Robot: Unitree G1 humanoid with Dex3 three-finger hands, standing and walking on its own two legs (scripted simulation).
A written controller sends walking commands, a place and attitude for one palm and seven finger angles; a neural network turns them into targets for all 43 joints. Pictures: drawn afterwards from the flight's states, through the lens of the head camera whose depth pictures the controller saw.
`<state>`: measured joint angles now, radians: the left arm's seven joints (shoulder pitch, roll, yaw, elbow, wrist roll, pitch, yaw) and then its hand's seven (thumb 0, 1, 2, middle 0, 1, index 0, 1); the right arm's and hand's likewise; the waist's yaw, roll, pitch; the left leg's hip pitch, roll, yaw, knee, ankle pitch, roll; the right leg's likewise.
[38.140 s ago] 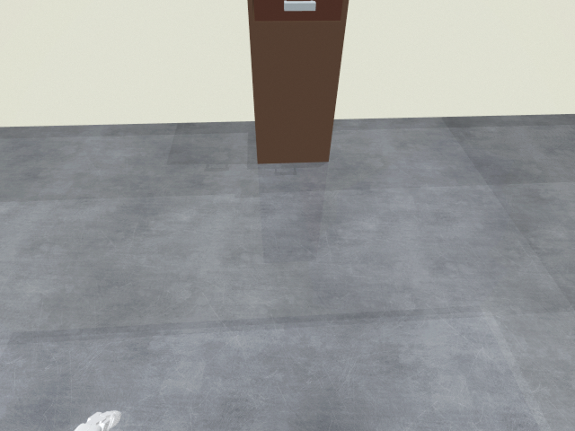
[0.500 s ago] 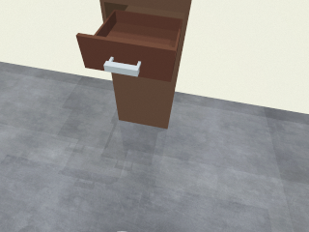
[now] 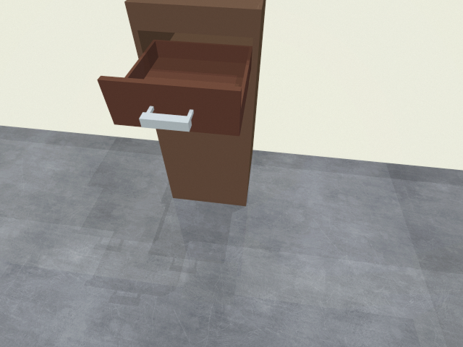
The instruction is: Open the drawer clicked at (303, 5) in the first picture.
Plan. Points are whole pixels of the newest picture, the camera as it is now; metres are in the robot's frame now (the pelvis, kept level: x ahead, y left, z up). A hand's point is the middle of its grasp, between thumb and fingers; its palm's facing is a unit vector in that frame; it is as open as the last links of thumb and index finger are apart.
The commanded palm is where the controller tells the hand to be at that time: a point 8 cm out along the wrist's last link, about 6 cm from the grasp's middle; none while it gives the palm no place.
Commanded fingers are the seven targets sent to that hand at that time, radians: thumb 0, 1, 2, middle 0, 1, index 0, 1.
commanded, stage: let the arm hang, fingers relaxed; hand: left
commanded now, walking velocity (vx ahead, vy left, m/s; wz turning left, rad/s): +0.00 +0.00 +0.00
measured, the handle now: (168, 116) +0.63 +0.19 +0.04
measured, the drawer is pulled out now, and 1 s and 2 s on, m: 0.30 0.30 0.30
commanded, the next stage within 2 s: look to check the result in 0.12 s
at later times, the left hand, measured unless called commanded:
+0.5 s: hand out of the picture +0.07 +0.22 -0.16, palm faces -0.02 -0.95 -0.31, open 7.4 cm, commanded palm none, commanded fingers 0.00 0.90 0.90 -0.20 -0.30 -0.20 -0.30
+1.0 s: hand out of the picture +0.11 +0.22 -0.15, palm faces -0.04 -0.95 -0.32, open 7.4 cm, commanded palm none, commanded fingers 0.00 0.90 0.90 -0.20 -0.30 -0.20 -0.30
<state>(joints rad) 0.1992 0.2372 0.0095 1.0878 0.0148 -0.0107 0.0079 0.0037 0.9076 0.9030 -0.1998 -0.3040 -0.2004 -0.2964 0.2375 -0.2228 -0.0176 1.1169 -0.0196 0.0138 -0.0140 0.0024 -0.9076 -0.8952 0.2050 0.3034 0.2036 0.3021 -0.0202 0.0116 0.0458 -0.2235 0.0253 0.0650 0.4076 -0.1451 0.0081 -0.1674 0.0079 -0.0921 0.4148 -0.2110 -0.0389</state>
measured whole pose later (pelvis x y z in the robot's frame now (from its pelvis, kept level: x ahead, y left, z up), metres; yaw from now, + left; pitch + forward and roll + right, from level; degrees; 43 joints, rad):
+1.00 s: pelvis +0.04 -0.01 +0.01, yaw -1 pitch -1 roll +0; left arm 0.13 0.31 0.01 1.12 0.01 -0.02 0.01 0.00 0.91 0.90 -0.20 -0.30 -0.20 -0.30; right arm 0.11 -0.31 -0.01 1.12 -0.01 0.01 -0.02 0.00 -0.91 -0.90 0.21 0.30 0.20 0.30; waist -0.02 0.01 0.07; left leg -0.13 0.04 0.07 0.31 -0.16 -0.02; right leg -0.06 0.03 -0.08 0.29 -0.21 -0.05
